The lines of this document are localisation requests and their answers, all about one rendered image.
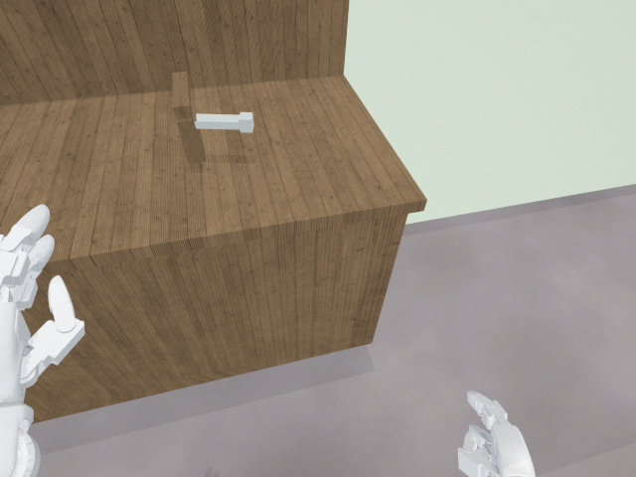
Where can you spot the left robot hand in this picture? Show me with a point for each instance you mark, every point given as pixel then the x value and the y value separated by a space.
pixel 22 257

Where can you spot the left robot forearm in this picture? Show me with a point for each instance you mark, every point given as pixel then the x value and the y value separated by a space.
pixel 19 452

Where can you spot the counter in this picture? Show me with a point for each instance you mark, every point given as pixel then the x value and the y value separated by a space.
pixel 194 255

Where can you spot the tap lever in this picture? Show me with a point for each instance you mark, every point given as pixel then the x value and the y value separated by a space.
pixel 242 122

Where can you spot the right robot hand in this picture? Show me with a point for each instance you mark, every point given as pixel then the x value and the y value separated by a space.
pixel 503 453

